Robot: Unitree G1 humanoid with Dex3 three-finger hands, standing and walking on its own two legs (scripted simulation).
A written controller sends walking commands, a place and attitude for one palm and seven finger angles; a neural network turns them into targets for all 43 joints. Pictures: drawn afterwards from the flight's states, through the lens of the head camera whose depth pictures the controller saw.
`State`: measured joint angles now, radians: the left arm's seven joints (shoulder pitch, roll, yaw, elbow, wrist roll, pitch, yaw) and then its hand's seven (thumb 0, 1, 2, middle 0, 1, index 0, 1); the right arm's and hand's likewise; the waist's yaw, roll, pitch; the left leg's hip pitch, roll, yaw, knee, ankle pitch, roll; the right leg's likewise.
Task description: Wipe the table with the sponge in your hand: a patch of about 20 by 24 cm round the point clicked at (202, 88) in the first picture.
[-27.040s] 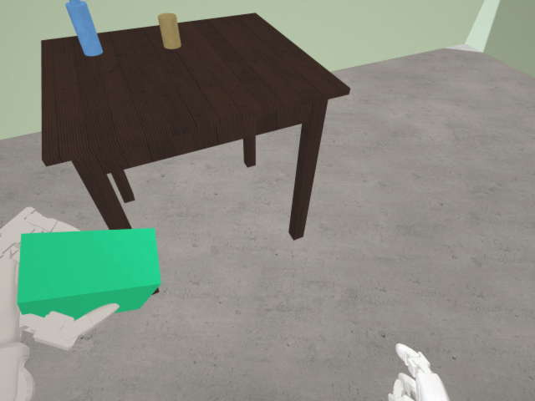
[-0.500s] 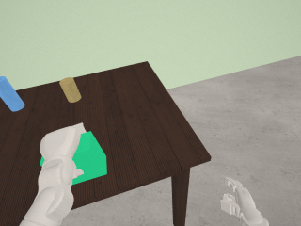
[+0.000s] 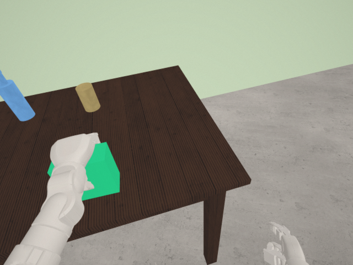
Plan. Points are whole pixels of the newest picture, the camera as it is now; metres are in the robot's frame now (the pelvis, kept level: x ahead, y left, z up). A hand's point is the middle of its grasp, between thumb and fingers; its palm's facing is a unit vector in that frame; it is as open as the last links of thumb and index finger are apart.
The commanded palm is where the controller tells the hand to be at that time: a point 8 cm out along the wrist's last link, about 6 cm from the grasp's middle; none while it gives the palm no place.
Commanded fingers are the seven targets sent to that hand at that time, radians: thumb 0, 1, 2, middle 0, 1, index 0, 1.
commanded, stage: wipe forward along the middle lane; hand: left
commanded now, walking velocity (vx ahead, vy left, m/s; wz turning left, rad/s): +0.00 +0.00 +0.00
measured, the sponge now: (91, 178) +0.30 +0.27 +0.04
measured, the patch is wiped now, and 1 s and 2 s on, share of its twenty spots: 1.00 1.00 1.00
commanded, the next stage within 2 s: slide back across to the first lane in 1.24 s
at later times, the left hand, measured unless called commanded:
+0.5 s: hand (85, 148) +0.36 +0.29 +0.09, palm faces -0.07 -0.02 -1.00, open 10.3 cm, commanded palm +0.34 +0.29 +0.13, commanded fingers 0.00 0.10 1.30 -1.20 -1.60 -1.20 -1.60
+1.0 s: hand (85, 134) +0.41 +0.31 +0.09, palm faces -0.10 +0.00 -1.00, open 10.3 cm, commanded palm +0.39 +0.31 +0.13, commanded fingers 0.00 0.10 1.30 -1.20 -1.60 -1.20 -1.60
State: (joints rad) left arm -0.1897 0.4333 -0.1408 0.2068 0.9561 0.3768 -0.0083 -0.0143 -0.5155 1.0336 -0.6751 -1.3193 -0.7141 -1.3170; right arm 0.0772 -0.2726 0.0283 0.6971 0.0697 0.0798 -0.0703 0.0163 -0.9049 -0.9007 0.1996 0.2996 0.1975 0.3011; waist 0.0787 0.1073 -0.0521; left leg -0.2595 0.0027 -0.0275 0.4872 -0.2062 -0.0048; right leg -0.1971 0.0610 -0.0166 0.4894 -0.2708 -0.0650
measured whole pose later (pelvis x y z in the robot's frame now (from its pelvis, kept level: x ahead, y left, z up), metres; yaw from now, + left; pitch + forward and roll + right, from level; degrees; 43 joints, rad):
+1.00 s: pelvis +0.01 +0.02 +0.00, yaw +0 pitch +6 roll -1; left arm -0.64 0.52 -0.08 0.79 1.00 0.19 0.02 0.00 -0.53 1.04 -0.70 -1.30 -0.74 -1.31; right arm 0.20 -0.29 0.00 0.71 0.09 0.14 -0.06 0.01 -0.91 -0.90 0.20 0.30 0.20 0.30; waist 0.01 0.08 -0.09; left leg -0.43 -0.01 -0.03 0.55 -0.23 0.01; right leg -0.34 0.05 -0.02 0.50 -0.27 -0.04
